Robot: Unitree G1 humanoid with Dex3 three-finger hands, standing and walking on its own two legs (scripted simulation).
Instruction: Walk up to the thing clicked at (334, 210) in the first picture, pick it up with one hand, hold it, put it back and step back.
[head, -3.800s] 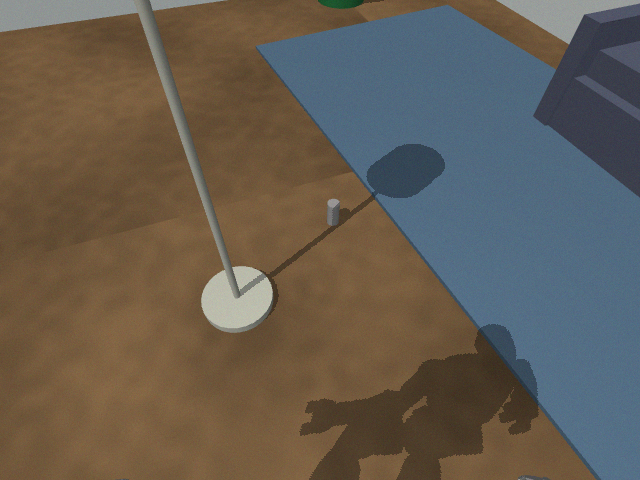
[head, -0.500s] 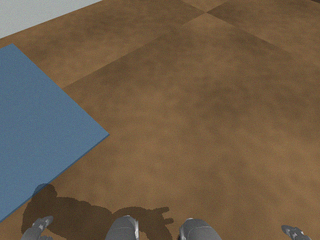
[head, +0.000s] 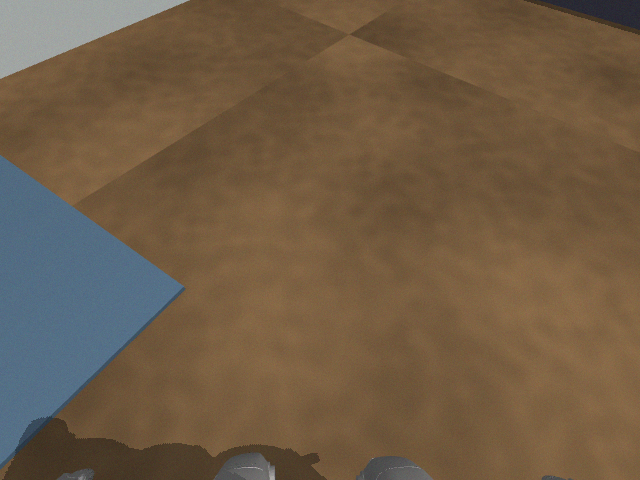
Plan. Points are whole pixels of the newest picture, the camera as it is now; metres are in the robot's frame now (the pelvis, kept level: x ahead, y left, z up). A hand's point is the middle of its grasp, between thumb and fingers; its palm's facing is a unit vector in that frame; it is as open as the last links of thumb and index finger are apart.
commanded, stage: walk up
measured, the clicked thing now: out of the picture -0.39 +1.01 -0.69
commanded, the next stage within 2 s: stand in 0.60 s
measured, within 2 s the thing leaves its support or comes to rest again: neither
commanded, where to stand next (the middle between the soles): +0.07 +0.00 m, yaw -2 degrees
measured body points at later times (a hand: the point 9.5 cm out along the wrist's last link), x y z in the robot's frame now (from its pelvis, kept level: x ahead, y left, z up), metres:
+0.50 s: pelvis +0.01 +0.01 +0.02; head +0.01 +0.00 +0.47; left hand +0.12 +0.30 -0.10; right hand +0.07 -0.30 -0.11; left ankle +0.03 +0.14 -0.71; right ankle +0.01 -0.12 -0.71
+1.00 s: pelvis +0.00 +0.02 +0.03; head +0.01 +0.02 +0.48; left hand +0.12 +0.31 -0.10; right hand +0.07 -0.29 -0.10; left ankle +0.03 +0.14 -0.71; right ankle +0.01 -0.12 -0.71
